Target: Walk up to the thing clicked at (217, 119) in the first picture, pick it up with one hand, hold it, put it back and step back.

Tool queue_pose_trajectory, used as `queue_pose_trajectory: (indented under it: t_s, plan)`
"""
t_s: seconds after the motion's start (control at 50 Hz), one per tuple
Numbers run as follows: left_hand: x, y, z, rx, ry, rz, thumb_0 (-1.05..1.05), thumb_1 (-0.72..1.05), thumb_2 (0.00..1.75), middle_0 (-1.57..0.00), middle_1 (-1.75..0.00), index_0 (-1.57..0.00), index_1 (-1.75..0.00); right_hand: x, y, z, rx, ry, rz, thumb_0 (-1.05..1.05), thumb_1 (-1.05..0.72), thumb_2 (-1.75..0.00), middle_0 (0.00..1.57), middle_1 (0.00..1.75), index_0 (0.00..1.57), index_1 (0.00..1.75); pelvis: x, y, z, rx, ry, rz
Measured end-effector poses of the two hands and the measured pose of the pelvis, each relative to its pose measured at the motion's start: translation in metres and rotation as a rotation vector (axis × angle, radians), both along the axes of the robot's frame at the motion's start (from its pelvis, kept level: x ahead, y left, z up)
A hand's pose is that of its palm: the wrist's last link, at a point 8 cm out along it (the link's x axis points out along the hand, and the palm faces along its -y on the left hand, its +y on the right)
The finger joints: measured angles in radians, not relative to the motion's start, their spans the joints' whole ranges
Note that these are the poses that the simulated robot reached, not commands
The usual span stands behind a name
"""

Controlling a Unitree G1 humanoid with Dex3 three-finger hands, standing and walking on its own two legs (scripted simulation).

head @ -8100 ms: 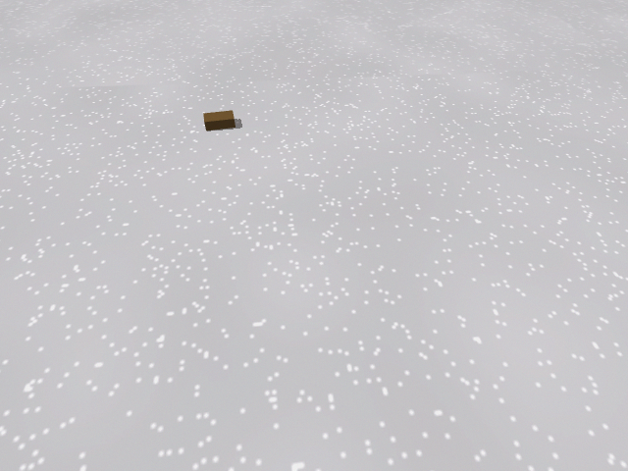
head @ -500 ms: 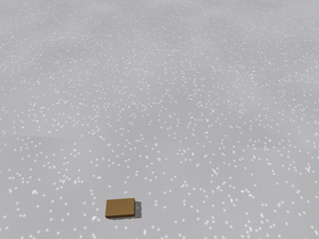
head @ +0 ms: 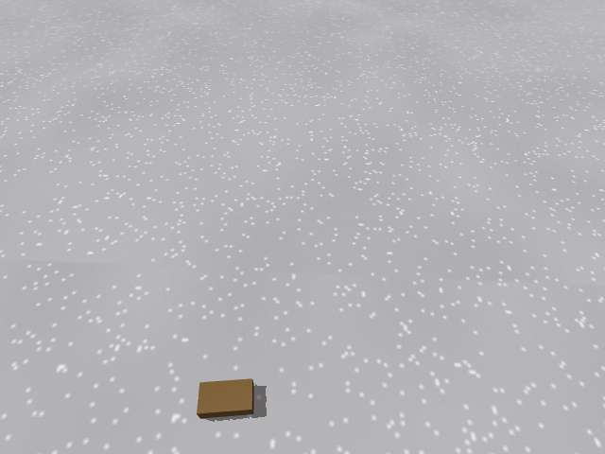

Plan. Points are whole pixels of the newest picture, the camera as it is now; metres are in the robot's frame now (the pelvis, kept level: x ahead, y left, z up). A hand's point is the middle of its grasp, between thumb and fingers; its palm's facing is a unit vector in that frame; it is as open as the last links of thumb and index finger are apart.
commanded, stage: stand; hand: left
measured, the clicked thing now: (226, 398) +0.40 +0.22 -0.76
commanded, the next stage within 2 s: walk up in 0.64 s
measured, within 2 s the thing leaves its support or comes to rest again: neither
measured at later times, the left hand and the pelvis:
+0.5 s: hand out of the picture +0.07 +0.26 -0.16, palm faces -0.03 -0.94 -0.34, open 7.4 cm; pelvis +0.00 +0.00 +0.00, yaw +0 degrees
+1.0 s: hand out of the picture +0.08 +0.29 -0.16, palm faces -0.01 -0.92 -0.39, open 7.4 cm; pelvis +0.02 +0.02 +0.00, yaw -1 degrees
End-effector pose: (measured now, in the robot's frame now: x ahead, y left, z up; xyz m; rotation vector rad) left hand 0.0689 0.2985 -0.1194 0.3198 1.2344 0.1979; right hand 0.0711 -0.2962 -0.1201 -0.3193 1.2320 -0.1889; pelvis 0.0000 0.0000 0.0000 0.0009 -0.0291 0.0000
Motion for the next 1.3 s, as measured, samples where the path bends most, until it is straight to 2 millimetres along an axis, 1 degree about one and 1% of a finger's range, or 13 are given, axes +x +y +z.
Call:
queue_pose_trajectory:
  t_s: [0.66,0.74,0.84,0.94,1.04,1.2,1.3]
  plan:
    - [-0.003,0.004,-0.001,-0.001,0.008,0.002,0.0,0.91,0.89,-0.21,-0.3,-0.2,-0.3,-0.002,0.004,0.0,0.001,0.001,-0.003,0.01,-0.91,-0.89,0.2,0.3,0.2,0.3,0.001,0.004,0.0,0.0,-0.003,-0.006]
    - [-0.004,0.009,0.0,0.009,-0.008,0.007,0.0,0.91,0.89,-0.21,-0.3,-0.2,-0.3,-0.002,0.003,-0.001,0.001,0.005,-0.012,0.01,-0.91,-0.89,0.2,0.3,0.2,0.3,0.003,0.007,-0.002,-0.003,-0.008,-0.009]
    - [-0.004,0.02,0.001,0.028,-0.003,0.015,0.0,0.91,0.89,-0.21,-0.3,-0.2,-0.3,-0.001,0.007,-0.003,0.002,0.01,-0.02,0.01,-0.91,-0.89,0.2,0.3,0.2,0.3,0.01,0.013,-0.003,-0.001,-0.007,-0.012]
    - [0.0,0.029,0.001,0.041,0.002,0.016,0.0,0.91,0.89,-0.21,-0.3,-0.2,-0.3,0.003,0.013,-0.003,0.006,0.008,-0.024,0.01,-0.91,-0.89,0.2,0.3,0.2,0.3,0.015,0.017,-0.004,0.002,-0.008,-0.014]
    - [0.008,0.033,0.001,0.048,-0.006,0.009,0.0,0.91,0.89,-0.21,-0.3,-0.2,-0.3,0.013,0.018,-0.003,0.011,-0.011,-0.03,0.01,-0.91,-0.89,0.2,0.3,0.2,0.3,0.019,0.02,-0.005,0.003,-0.012,-0.016]
    - [0.02,0.03,0.002,0.048,-0.03,-0.006,0.0,0.91,0.89,-0.21,-0.3,-0.2,-0.3,0.028,0.02,-0.003,0.019,-0.051,-0.03,0.01,-0.91,-0.89,0.2,0.3,0.21,0.3,0.021,0.021,-0.006,0.007,-0.016,-0.017]
    - [0.023,0.026,0.003,0.049,-0.041,-0.01,0.0,0.91,0.89,-0.21,-0.3,-0.2,-0.3,0.034,0.018,-0.003,0.022,-0.064,-0.028,0.01,-0.91,-0.89,0.2,0.3,0.21,0.3,0.021,0.019,-0.006,0.005,-0.02,-0.017]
